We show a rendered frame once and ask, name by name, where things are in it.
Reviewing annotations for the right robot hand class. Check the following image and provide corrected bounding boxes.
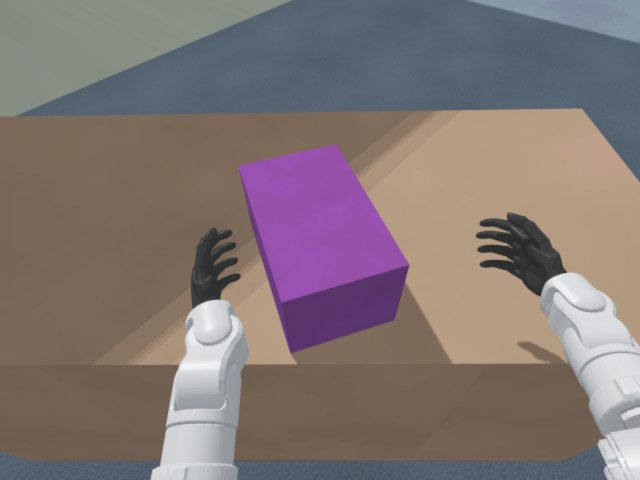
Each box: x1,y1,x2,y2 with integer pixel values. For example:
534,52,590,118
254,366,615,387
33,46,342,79
476,212,567,297

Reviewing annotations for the left robot hand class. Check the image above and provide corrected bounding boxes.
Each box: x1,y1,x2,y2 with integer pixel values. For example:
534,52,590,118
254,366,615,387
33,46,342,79
191,227,241,309

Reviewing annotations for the pedestal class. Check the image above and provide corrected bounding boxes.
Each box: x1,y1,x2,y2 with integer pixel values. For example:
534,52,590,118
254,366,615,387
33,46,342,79
0,109,640,462

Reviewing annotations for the right robot upper arm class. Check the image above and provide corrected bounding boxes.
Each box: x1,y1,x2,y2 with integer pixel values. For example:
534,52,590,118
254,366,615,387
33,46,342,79
597,427,640,480

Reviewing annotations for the robot left forearm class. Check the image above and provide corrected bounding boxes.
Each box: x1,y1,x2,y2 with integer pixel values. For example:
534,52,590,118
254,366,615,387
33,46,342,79
151,300,249,480

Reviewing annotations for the carton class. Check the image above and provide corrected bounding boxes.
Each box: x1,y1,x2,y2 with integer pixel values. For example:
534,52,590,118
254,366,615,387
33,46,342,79
238,144,409,354

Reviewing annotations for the robot right forearm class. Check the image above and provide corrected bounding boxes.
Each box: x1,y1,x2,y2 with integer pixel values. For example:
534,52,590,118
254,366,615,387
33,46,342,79
540,273,640,439

